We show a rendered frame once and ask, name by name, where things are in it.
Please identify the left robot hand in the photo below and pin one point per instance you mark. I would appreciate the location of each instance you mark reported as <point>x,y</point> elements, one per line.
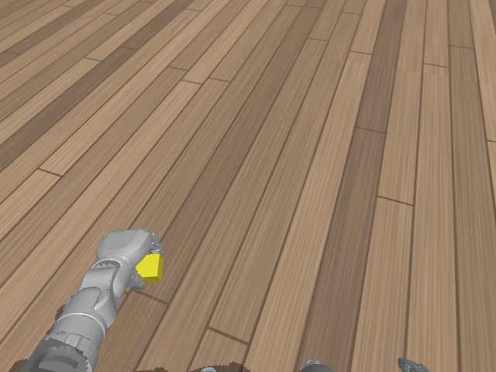
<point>132,245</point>

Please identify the small box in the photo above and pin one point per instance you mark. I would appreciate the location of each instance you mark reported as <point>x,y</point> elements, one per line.
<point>150,268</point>

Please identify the right robot hand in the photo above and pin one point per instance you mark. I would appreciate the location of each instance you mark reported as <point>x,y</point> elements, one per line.
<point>407,365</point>

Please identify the left robot arm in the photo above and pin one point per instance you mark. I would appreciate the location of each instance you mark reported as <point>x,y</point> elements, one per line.
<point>74,341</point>

